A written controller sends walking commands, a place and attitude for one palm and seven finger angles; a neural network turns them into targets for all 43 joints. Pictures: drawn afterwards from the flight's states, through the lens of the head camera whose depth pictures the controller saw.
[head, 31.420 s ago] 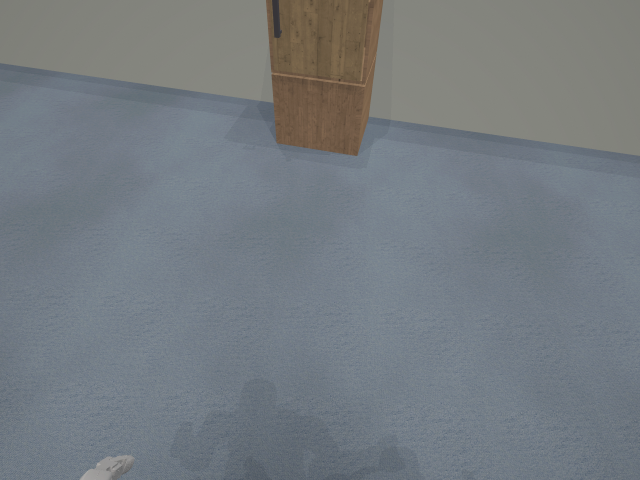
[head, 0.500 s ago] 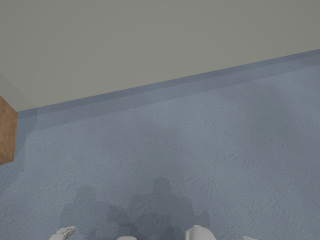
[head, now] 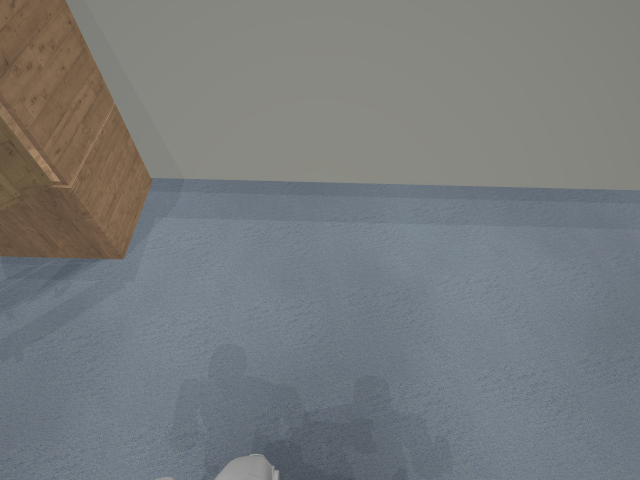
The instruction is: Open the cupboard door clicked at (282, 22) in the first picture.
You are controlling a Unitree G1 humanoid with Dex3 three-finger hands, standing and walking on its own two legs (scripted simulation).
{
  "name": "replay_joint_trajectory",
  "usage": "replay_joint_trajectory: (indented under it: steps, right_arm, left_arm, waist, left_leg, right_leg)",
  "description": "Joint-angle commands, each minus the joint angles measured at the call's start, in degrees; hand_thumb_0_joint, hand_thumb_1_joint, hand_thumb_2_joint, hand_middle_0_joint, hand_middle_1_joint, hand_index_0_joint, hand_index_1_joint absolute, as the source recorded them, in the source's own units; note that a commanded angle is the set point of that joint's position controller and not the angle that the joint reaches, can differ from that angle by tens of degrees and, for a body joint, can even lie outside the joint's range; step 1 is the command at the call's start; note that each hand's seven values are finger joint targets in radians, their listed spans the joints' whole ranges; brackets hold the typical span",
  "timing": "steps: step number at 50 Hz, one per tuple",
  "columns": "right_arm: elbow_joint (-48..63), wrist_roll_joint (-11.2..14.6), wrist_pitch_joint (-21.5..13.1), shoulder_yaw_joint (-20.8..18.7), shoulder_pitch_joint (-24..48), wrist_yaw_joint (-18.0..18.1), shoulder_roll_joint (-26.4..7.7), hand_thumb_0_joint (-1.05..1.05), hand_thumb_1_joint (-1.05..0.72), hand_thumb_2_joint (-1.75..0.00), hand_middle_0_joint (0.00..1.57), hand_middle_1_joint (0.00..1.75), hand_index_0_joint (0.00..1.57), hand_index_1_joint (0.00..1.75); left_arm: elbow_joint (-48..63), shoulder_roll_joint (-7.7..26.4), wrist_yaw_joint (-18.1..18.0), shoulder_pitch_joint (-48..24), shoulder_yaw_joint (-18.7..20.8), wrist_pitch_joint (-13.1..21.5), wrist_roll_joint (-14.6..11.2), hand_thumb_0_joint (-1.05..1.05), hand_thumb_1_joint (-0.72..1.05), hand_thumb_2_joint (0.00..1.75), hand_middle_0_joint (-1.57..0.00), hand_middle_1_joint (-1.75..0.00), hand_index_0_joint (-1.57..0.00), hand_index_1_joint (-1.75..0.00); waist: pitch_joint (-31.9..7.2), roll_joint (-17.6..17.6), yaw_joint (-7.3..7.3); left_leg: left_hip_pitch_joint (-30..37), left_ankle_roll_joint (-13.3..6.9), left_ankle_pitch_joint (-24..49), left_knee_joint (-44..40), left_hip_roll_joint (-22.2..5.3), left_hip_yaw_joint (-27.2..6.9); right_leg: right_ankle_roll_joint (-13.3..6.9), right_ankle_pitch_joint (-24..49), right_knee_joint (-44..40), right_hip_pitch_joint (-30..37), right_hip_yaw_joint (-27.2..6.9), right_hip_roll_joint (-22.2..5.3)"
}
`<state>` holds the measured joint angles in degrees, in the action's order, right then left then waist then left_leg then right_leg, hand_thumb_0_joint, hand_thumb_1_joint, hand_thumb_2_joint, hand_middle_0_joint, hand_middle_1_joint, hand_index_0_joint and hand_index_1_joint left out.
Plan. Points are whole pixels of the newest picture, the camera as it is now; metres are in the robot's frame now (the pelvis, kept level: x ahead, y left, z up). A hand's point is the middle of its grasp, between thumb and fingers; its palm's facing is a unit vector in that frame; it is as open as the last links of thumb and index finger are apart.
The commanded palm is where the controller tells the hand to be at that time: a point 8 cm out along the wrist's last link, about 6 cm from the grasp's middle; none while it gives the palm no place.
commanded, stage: turn to face it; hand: left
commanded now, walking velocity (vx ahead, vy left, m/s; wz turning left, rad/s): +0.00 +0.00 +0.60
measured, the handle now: out of the picture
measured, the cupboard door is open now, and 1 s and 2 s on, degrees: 43 43 43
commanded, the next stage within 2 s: take the last steps up to it in 1.36 s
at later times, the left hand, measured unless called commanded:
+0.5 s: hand out of the picture +0.08 +0.22 -0.15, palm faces +0.26 -0.93 -0.28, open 7.4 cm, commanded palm none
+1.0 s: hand out of the picture -0.10 +0.18 -0.19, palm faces +0.60 -0.77 -0.23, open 7.4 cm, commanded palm none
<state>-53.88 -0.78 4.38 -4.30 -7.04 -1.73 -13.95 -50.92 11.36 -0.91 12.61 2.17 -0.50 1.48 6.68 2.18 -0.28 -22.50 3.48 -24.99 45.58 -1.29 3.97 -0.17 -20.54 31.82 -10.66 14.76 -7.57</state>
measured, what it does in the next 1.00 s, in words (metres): steps on the spot, turning left: left foot, then right foot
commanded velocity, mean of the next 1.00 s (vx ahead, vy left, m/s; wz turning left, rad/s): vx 0.00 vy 0.00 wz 0.56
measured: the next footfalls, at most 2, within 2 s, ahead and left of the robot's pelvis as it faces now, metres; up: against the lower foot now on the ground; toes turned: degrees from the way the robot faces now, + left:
left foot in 0.06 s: +0.05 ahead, +0.12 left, +0.00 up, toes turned +7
right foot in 0.50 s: +0.07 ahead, -0.13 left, +0.00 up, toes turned +15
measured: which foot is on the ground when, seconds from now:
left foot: up 0.00-0.04, down 0.06-0.50, up 0.52-0.90, down 0.92-1.00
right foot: down 0.00-0.06, up 0.08-0.48, down 0.50-0.92, up 0.94-1.00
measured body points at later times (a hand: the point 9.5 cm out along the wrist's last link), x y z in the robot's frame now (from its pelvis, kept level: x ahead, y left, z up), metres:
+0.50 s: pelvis +0.01 -0.02 -0.01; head +0.06 -0.02 +0.44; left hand +0.06 +0.27 -0.13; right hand +0.13 -0.25 -0.15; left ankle +0.01 +0.11 -0.74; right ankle +0.03 -0.15 -0.74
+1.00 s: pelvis +0.00 -0.01 -0.01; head +0.03 +0.05 +0.43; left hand -0.13 +0.22 -0.18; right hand +0.26 -0.15 -0.13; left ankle -0.05 +0.06 -0.74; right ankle +0.03 -0.15 -0.70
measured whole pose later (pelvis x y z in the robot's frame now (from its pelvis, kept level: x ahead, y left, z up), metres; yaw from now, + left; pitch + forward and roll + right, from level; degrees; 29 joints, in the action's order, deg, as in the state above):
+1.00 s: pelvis +0.00 -0.01 -0.01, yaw +35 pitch +1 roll +0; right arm -51.4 -1.2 1.4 -3.2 -4.8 -1.1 -12.8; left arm -54.0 15.7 -1.0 14.0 3.8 -3.7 0.9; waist 6.1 4.6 -1.6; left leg -19.0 -3.1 -19.6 37.6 0.8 3.8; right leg 3.9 -31.8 55.0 -21.0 7.6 -7.8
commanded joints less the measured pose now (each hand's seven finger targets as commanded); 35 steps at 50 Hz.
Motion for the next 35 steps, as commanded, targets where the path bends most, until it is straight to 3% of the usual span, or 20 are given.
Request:
replay_joint_trajectory:
  steps: [1,2,3,4,5,7,9,11,18,21,23,24,25,26,27,28,29,30,31,35]
  right_arm:
    - [4.9,0.0,-2.3,-0.6,-1.8,0.3,-4.3,0.00,-0.90,-0.90,0.20,0.30,0.20,0.30]
    - [3.9,-0.3,-2.7,-1.5,-6.3,0.4,-7.3,0.00,-0.90,-0.90,0.20,0.30,0.20,0.30]
    - [3.4,-0.8,-3.1,-3.3,-10.2,0.8,-14.0,0.00,-0.90,-0.90,0.20,0.30,0.20,0.30]
    - [2.2,-0.4,-2.7,-3.5,-14.0,1.4,-15.9,0.00,-0.90,-0.90,0.20,0.30,0.20,0.30]
    - [2.4,-0.6,-2.7,-2.8,-12.4,1.7,-15.1,0.00,-0.90,-0.90,0.20,0.30,0.20,0.30]
    - [4.5,-0.7,-3.1,-2.1,-6.0,2.7,-12.3,0.00,-0.90,-0.90,0.20,0.30,0.20,0.30]
    - [5.5,-0.5,-3.5,-1.3,-2.4,2.8,-11.0,0.00,-0.90,-0.90,0.20,0.30,0.20,0.30]
    - [5.4,-0.5,-3.8,-1.2,-2.7,2.7,-10.8,0.00,-0.90,-0.90,0.20,0.30,0.20,0.30]
    - [4.7,-0.8,-3.3,-2.1,-4.1,2.2,-11.4,0.00,-0.90,-0.90,0.20,0.30,0.20,0.30]
    - [5.3,-0.8,-2.9,-2.5,-2.5,2.2,-11.5,0.00,-0.90,-0.90,0.20,0.30,0.20,0.30]
    - [5.7,-0.2,-2.6,-2.7,-1.2,2.2,-10.5,0.00,-0.90,-0.90,0.20,0.30,0.20,0.30]
    - [6.2,0.3,-2.7,-2.4,-0.6,1.9,-8.6,0.00,-0.90,-0.90,0.20,0.30,0.20,0.30]
    - [7.2,0.6,-2.8,-2.0,-1.5,1.7,-4.5,0.00,-0.90,-0.90,0.20,0.30,0.20,0.30]
    - [7.8,0.1,-2.7,-2.1,-0.4,1.6,-6.0,0.00,-0.90,-0.90,0.20,0.30,0.20,0.30]
    - [7.2,-0.3,-2.4,-2.1,-1.2,1.2,-6.5,0.00,-0.90,-0.90,0.20,0.30,0.20,0.30]
    - [5.0,-0.6,-1.6,-2.4,-2.4,1.2,-6.3,0.00,-0.90,-0.90,0.20,0.30,0.20,0.30]
    - [4.1,-0.4,-1.2,-2.5,-3.6,0.9,-5.9,0.00,-0.90,-0.90,0.20,0.30,0.20,0.30]
    - [3.7,-0.4,-1.0,-2.0,-3.5,0.6,-5.3,0.00,-0.90,-0.90,0.20,0.30,0.20,0.30]
    - [3.7,-0.2,-0.9,-1.7,-3.0,0.4,-4.5,0.00,-0.90,-0.90,0.20,0.30,0.20,0.30]
    - [4.2,-0.1,-0.8,-1.1,0.6,0.2,-3.4,0.00,-0.90,-0.90,0.20,0.30,0.20,0.30]
  left_arm:
    - [2.9,13.0,-0.4,1.8,4.4,0.9,-0.3,0.00,0.90,0.90,-0.20,-0.30,-0.20,-0.30]
    - [3.7,12.1,-0.2,0.7,4.1,0.7,-0.7,0.00,0.90,0.90,-0.20,-0.30,-0.20,-0.30]
    - [5.8,7.9,0.3,-0.6,3.1,0.3,-1.2,0.00,0.90,0.90,-0.20,-0.30,-0.20,-0.30]
    - [8.0,7.5,-0.1,-5.9,2.3,-0.4,-0.7,0.00,0.90,0.90,-0.20,-0.30,-0.20,-0.30]
    - [8.3,8.7,-0.4,-6.0,2.6,-0.7,-0.4,0.00,0.90,0.90,-0.20,-0.30,-0.20,-0.30]
    - [5.9,8.6,-0.3,-6.2,3.1,-1.1,-0.3,0.00,0.90,0.90,-0.20,-0.30,-0.20,-0.30]
    - [4.1,8.6,0.3,-3.5,3.1,-1.4,-0.2,0.00,0.90,0.90,-0.20,-0.30,-0.20,-0.30]
    - [3.5,8.1,0.5,-2.2,3.1,-1.4,-0.3,0.00,0.90,0.90,-0.20,-0.30,-0.20,-0.30]
    - [5.7,7.3,0.3,-6.1,2.6,-1.2,-0.6,0.00,0.90,0.90,-0.20,-0.30,-0.20,-0.30]
    - [5.5,7.2,0.1,-3.4,2.6,-0.8,-0.8,0.00,0.90,0.90,-0.20,-0.30,-0.20,-0.30]
    - [4.6,8.0,-0.1,0.3,3.0,-0.2,-1.0,0.00,0.90,0.90,-0.20,-0.30,-0.20,-0.30]
    - [4.3,10.8,-0.5,2.9,3.6,0.4,-0.7,0.00,0.90,0.90,-0.20,-0.30,-0.20,-0.30]
    - [4.1,15.6,-1.0,4.2,4.7,0.9,0.2,0.00,0.90,0.90,-0.20,-0.30,-0.20,-0.30]
    - [4.8,16.8,-1.2,2.8,4.3,0.6,0.2,0.00,0.90,0.90,-0.20,-0.30,-0.20,-0.30]
    - [5.3,14.6,-1.2,0.3,3.4,0.6,-0.1,0.00,0.90,0.90,-0.20,-0.30,-0.20,-0.30]
    - [5.6,11.1,-1.4,-2.8,2.8,1.0,-0.3,0.00,0.90,0.90,-0.20,-0.30,-0.20,-0.30]
    - [6.2,9.9,-1.4,-4.6,2.6,0.7,-0.6,0.00,0.90,0.90,-0.20,-0.30,-0.20,-0.30]
    - [6.2,9.0,-1.2,-4.9,2.1,0.9,-0.8,0.00,0.90,0.90,-0.20,-0.30,-0.20,-0.30]
    - [5.9,8.7,-1.0,-3.6,2.1,1.1,-0.7,0.00,0.90,0.90,-0.20,-0.30,-0.20,-0.30]
    - [4.2,9.8,-1.3,1.6,2.7,1.3,-0.4,0.00,0.90,0.90,-0.20,-0.30,-0.20,-0.30]
  waist:
    - [-9.8,7.3,1.41]
    - [-12.4,0.8,4.12]
    - [-14.1,-18.0,6.34]
    - [-13.8,-16.2,7.68]
    - [-13.3,-11.9,6.36]
    - [-9.9,-14.9,4.17]
    - [-9.0,-12.2,1.66]
    - [-10.0,-8.3,0.87]
    - [-9.4,-10.0,2.01]
    - [-10.6,-12.7,0.94]
    - [-11.7,-11.5,-1.01]
    - [-12.7,-5.1,-2.60]
    - [-13.4,11.4,-3.16]
    - [-11.3,14.2,-2.97]
    - [-8.9,7.9,-1.20]
    - [-7.2,11.6,0.87]
    - [-6.8,9.9,1.95]
    - [-6.1,9.2,2.21]
    - [-6.2,8.9,1.92]
    - [-7.3,6.9,-0.52]
  left_leg:
    - [9.0,-2.0,9.8,-15.2,1.9,3.1]
    - [18.9,-4.1,20.9,-19.4,-1.7,-1.6]
    - [27.7,-12.7,40.4,-22.2,-18.1,-24.7]
    - [25.7,-17.8,50.3,-22.8,-23.2,-28.8]
    - [22.7,-18.5,40.6,-23.4,-22.6,-25.7]
    - [15.7,-15.4,33.5,-25.3,-16.7,-23.2]
    - [12.9,-13.1,29.5,-26.2,-13.4,-19.1]
    - [13.6,-12.5,29.6,-26.2,-11.7,-17.8]
    - [11.1,-12.9,23.7,-25.7,-10.2,-22.3]
    - [8.4,-12.2,25.9,-23.2,-8.9,-24.2]
    - [3.2,-10.0,24.5,-19.4,-6.5,-24.1]
    - [-3.5,-7.3,17.4,-14.7,-3.2,-21.9]
    - [-14.0,-2.4,-0.4,-2.0,4.8,-11.2]
    - [-13.9,-1.3,-11.0,12.7,5.1,-7.7]
    - [-12.8,-1.7,-8.2,20.2,3.1,-9.2]
    - [-13.4,-1.0,-4.8,24.0,1.6,-9.6]
    - [-12.7,-0.4,-1.1,25.8,0.8,-8.0]
    - [-12.6,0.2,1.3,25.9,0.4,-6.6]
    - [-12.6,0.6,2.4,24.7,0.5,-5.5]
    - [-11.6,1.2,1.1,15.5,-0.1,-2.8]
  right_leg:
    - [-1.4,37.6,2.8,4.0,-5.4,-12.3]
    - [1.3,29.1,11.5,-3.6,-3.4,-10.3]
    - [5.8,-8.9,25.6,-20.8,-2.4,-1.1]
    - [5.4,-18.6,33.2,-24.7,-10.1,0.7]
    - [4.8,-16.8,35.2,-24.2,-13.3,-0.4]
    - [5.4,-9.5,36.2,-24.1,-15.3,0.0]
    - [5.8,-4.1,35.4,-22.0,-15.6,0.7]
    - [6.1,-1.9,33.0,-20.9,-15.2,1.7]
    - [6.1,-3.6,17.8,-15.6,-14.2,4.8]
    - [5.3,-3.0,8.4,-8.1,-13.2,7.2]
    - [4.8,4.9,-2.9,1.8,-12.8,7.6]
    - [3.8,6.9,-10.8,10.1,-17.3,3.1]
    - [-1.4,7.0,-16.9,16.5,-32.7,-12.7]
    - [-7.0,14.0,-17.4,8.3,-37.5,-22.1]
    - [-8.3,15.8,-16.0,3.5,-31.4,-19.3]
    - [-6.7,18.6,-15.5,1.9,-28.2,-15.3]
    - [-5.5,22.5,-13.8,2.1,-23.1,-12.5]
    - [-4.7,27.5,-12.5,2.8,-17.8,-10.2]
    - [-4.1,30.8,-11.9,3.9,-15.2,-9.3]
    - [-4.6,35.0,-10.7,10.1,-12.8,-11.0]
